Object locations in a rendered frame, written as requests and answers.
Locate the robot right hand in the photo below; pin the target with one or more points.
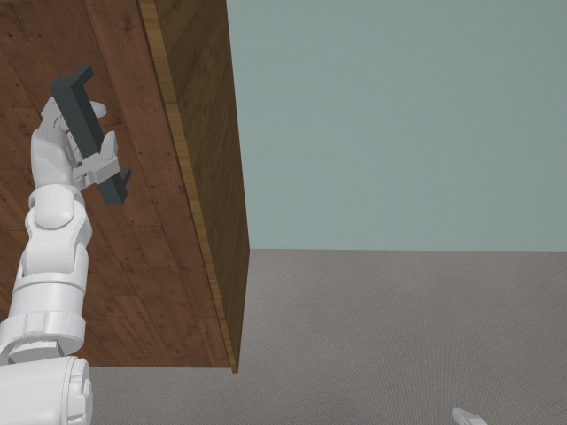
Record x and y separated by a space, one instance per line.
463 417

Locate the wardrobe door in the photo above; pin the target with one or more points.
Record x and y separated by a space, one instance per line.
148 300

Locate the robot left hand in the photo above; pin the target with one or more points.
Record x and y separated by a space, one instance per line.
55 153

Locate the robot left forearm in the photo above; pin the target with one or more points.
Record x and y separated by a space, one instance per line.
45 319

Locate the robot left upper arm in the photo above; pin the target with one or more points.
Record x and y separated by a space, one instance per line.
46 392

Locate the handle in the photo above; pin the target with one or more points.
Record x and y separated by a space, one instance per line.
74 104

